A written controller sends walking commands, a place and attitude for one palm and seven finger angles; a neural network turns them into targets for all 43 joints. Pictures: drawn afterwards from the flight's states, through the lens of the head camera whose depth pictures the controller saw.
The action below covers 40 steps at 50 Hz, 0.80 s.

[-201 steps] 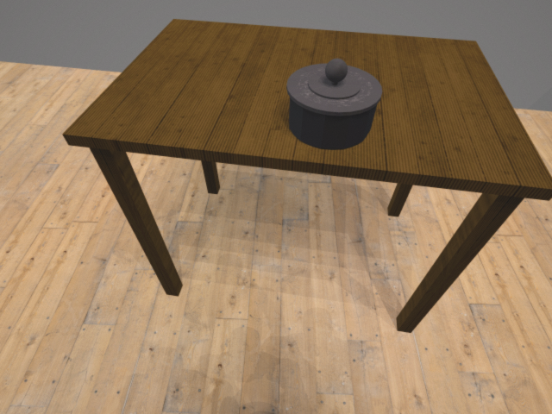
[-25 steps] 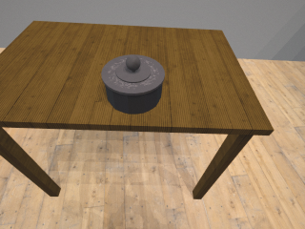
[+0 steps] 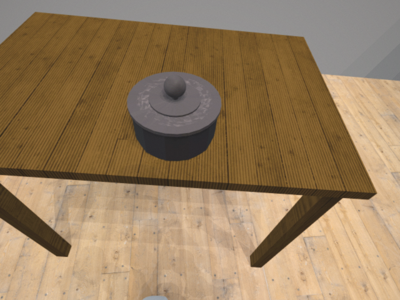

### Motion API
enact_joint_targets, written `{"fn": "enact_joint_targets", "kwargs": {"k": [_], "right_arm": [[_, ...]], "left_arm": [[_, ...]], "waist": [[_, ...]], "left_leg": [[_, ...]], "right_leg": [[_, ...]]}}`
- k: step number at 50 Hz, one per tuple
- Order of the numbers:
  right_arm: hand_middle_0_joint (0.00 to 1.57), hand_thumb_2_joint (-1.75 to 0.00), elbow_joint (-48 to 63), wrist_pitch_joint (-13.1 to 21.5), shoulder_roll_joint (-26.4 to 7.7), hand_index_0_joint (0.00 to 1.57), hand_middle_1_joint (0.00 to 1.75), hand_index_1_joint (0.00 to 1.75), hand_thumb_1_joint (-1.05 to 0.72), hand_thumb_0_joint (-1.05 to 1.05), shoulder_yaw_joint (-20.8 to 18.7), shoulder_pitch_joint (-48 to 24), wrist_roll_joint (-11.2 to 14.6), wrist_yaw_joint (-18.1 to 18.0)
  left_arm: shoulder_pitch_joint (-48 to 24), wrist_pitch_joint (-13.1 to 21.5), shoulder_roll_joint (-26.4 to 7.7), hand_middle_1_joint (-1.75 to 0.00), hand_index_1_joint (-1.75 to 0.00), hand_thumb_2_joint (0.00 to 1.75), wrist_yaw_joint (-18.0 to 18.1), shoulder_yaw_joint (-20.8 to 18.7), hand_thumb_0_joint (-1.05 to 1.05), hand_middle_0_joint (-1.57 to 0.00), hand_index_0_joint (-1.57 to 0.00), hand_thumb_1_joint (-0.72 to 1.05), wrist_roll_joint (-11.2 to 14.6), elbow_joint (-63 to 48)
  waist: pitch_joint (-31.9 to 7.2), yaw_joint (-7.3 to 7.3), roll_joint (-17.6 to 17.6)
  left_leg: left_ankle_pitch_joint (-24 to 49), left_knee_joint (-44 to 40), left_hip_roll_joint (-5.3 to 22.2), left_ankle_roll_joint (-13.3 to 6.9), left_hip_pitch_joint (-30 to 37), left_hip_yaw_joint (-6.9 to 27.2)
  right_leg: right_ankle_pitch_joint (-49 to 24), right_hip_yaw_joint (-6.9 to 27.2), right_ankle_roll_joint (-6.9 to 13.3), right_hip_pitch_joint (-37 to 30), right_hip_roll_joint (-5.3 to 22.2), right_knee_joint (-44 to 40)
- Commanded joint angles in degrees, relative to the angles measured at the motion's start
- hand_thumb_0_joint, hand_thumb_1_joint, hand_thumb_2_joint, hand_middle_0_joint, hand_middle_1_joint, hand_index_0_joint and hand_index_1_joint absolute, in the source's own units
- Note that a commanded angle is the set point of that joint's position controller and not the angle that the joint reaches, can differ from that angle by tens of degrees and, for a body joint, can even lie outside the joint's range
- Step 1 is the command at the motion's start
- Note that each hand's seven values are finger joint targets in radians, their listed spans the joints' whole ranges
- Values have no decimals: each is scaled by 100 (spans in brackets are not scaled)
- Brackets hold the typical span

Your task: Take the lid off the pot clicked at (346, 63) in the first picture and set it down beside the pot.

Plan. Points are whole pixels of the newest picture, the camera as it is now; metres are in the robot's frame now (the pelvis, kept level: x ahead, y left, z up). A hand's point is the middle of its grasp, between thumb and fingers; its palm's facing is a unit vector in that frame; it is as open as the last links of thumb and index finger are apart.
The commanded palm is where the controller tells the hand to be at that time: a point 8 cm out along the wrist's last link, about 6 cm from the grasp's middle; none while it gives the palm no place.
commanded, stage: shuffle to correct the standing spot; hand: left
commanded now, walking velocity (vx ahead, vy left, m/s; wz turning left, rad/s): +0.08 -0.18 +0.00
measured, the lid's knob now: (175, 86) +0.47 +0.11 +0.17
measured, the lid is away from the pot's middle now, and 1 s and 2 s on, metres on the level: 0.00 0.00 0.00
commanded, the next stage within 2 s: come to a stop and stand still in 0.28 s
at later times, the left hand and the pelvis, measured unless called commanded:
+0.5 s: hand (144, 282) +0.17 +0.13 -0.16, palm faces -0.01 -0.99 -0.17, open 7.4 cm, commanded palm none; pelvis +0.05 -0.05 +0.02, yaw +1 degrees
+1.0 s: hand out of the picture +0.07 +0.17 -0.18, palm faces +0.09 -0.98 -0.20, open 7.4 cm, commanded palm none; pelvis +0.02 -0.03 +0.01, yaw +2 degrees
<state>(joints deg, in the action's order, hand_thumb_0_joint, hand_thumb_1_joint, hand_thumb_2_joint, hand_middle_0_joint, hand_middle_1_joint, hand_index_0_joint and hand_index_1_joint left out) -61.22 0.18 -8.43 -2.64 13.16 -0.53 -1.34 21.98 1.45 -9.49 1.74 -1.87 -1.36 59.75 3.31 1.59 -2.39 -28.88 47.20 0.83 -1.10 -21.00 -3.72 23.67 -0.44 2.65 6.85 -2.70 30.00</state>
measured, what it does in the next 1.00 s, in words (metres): steps on the spot: left foot, then right foot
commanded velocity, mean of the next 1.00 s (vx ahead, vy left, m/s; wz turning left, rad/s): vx -0.01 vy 0.00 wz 0.02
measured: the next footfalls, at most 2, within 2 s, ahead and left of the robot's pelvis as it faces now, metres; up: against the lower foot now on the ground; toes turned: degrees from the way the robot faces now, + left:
left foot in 0.06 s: +0.07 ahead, +0.09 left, +0.00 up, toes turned +4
right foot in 0.52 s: +0.13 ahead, -0.22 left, +0.00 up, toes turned -1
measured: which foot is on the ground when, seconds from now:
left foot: up 0.00-0.04, down 0.06-0.54, up 0.56-0.84, down 0.86-1.00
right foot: down 0.00-0.06, up 0.08-0.50, down 0.52-0.88, up 0.90-1.00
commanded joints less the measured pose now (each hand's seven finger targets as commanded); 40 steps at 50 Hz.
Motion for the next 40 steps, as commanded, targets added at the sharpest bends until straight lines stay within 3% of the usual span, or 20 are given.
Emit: {"fn": "enact_joint_targets", "kwargs": {"k": [1, 2, 3, 4, 6, 8, 10, 17, 22, 24, 25, 26, 27, 28, 29, 30, 32, 34, 38, 40], "right_arm": [[20, -90, 239, 239, -351, 20, 30, 30, -90, 0, -72, 708, -8, -59], [20, -90, 130, 282, -917, 20, 30, 30, -90, 0, -182, 1225, -95, -116], [20, -90, 139, 235, -1303, 20, 30, 30, -90, 0, -226, 1626, -108, -153], [20, -90, 212, 149, -1390, 20, 30, 30, -90, 0, -216, 1589, -92, -161], [20, -90, 372, 191, -866, 20, 30, 30, -90, 0, -80, 874, -111, -183], [20, -90, 445, 273, -634, 20, 30, 30, -90, 0, 20, 547, -87, -178], [20, -90, 490, 308, -680, 20, 30, 30, -90, 0, -15, 493, -92, -174], [20, -90, 528, 148, -992, 20, 30, 30, -90, 0, -140, 935, -161, -151], [20, -90, 674, 83, -1054, 20, 30, 30, -90, 0, -214, 686, -169, -94], [20, -90, 659, 82, -925, 20, 30, 30, -90, 0, -210, 608, -99, -44], [20, -90, 628, 82, -609, 20, 30, 30, -90, 0, -153, 830, -31, -4], [20, -90, 708, 25, -359, 20, 30, 30, -90, 0, -111, 943, 19, -14], [20, -90, 728, -40, -475, 20, 30, 30, -90, 0, -160, 871, 0, -48], [20, -90, 718, -91, -353, 20, 30, 30, -90, 0, -163, 848, 24, -58], [20, -90, 736, -139, -454, 20, 30, 30, -90, 0, -206, 915, 36, -88], [20, -90, 682, -143, -637, 20, 30, 30, -90, 0, -235, 808, 30, -88], [20, -90, 715, -176, -671, 20, 30, 30, -90, 0, -238, 556, 40, -34], [20, -90, 818, -233, -615, 20, 30, 30, -90, 0, -226, 418, 21, 15], [20, -90, 983, -199, -486, 20, 30, 30, -90, 0, -160, 372, 2, 103], [20, -90, 864, -132, -445, 20, 30, 30, -90, 0, -135, 697, 0, 110]], "left_arm": [[-73, 0, -758, -30, -30, 90, 15, -135, 0, -20, -20, 90, 37, -216], [134, -8, -510, -30, -30, 90, -27, -135, 0, -20, -20, 90, 67, -292], [54, 14, -496, -30, -30, 90, -30, -117, 0, -20, -20, 90, 78, -453], [-219, -74, -676, -30, -30, 90, 24, -160, 0, -20, -20, 90, 51, -588], [-492, -120, -535, -30, -30, 90, -17, -203, 0, -20, -20, 90, -19, -591], [-244, -210, -362, -30, -30, 90, -96, -201, 0, -20, -20, 90, -18, -442], [-170, -284, -264, -30, -30, 90, -119, -191, 0, -20, -20, 90, -21, -446], [-1133, -388, -296, -30, -30, 90, -136, -151, 0, -20, -20, 90, -2, -953], [-1351, -206, -340, -30, -30, 90, -149, -140, 0, -20, -20, 90, 64, -1092], [-695, -41, -603, -30, -30, 90, -105, -185, 0, -20, -20, 90, 66, -867], [-510, 27, -1032, -30, -30, 90, -29, -236, 0, -20, -20, 90, 15, -749], [-474, 39, -1409, -30, -30, 90, 19, -277, 0, -20, -20, 90, 0, -744], [-377, 1, -1438, -30, -30, 90, 13, -239, 0, -20, -20, 90, -10, -787], [-570, 0, -1396, -30, -30, 90, 32, -247, 0, -20, -20, 90, -30, -785], [-615, 16, -1462, -30, -30, 90, 62, -322, 0, -20, -20, 90, -4, -854], [-755, -20, -1346, -30, -30, 90, 90, -306, 0, -20, -20, 90, 3, -899], [-847, -100, -1315, -30, -30, 90, 128, -347, 0, -20, -20, 90, -15, -1018], [-869, -134, -1374, -30, -30, 90, 155, -383, 0, -20, -20, 90, -34, -1111], [-1054, -176, -1367, -30, -30, 90, 134, -382, 0, -20, -20, 90, -105, -1258], [-1201, -229, -1347, -30, -30, 90, 95, -361, 0, -20, -20, 90, -73, -1291]], "waist": [[-255, -651, -390], [-637, -738, 888], [-777, -786, 1563], [-647, -782, 1051], [289, -402, 750], [199, -138, 1035], [-53, -58, 852], [-319, -396, 1115], [-428, -391, 1619], [-707, -73, 1091], [-989, -72, 32], [-1051, -119, -1076], [-704, -68, -697], [-746, -127, -1011], [-965, -94, -1963], [-890, -47, -1950], [-852, -23, -1124], [-808, -16, -806], [-602, -114, -1037], [-557, -298, -1031]], "left_leg": [[1750, -1919, -3, -125, 1431, -19], [3136, -2308, 1383, -671, 2530, 1815], [4623, -2813, 2631, -1423, 2599, 3229], [4648, -2732, 2889, -1718, 2157, 3443], [4317, -2949, 2278, -1428, 1137, 2621], [4527, -2988, 1705, -1011, 899, 1559], [4759, -2971, 1475, -848, 907, 1053], [5324, -2705, 1513, -739, 1724, 903], [4930, -2418, 1356, -519, 1339, 869], [3739, -1738, 877, -62, 1044, 581], [1981, -1262, 484, 170, 181, 334], [-317, -824, -2, 328, -350, 35], [-725, -283, -99, 258, -199, 301], [-867, 134, -69, 271, -385, 269], [-1058, 520, -84, 273, -518, 351], [-812, 900, -38, 288, -704, 485], [-354, 1342, -105, 337, -808, 452], [-110, 1440, -118, 346, -668, 444], [155, 328, -135, 269, -147, 289], [850, -864, -227, 228, 865, 26]], "right_leg": [[-4027, 561, 507, 637, 856, 646], [-2228, 116, 86, 1745, 278, 2039], [919, 33, -32, 2324, -11, 3388], [1077, 474, 8, 2492, 93, 4116], [475, 609, -93, 2811, 367, 4474], [-93, 435, -212, 2572, 417, 4341], [-376, 329, -286, 2424, 414, 4230], [-232, 55, -462, 2746, 530, 2955], [-334, -214, -336, 1426, 414, 925], [-1744, -127, -390, 176, 490, -694], [-3441, 611, -256, -787, 1254, -558], [-5147, 1519, 173, -890, 2300, -547], [-5895, 1235, 374, -243, 2394, -464], [-6172, 1420, 577, -299, 2351, -353], [-6237, 1771, 775, -421, 2454, -418], [-6173, 1667, 883, -486, 2327, -345], [-5511, 1384, 922, -357, 2179, -345], [-4564, 1372, 976, 83, 2224, -516], [-2433, 1281, 798, 812, 1997, -810], [-1271, 1091, 504, 1462, 1774, -804]]}}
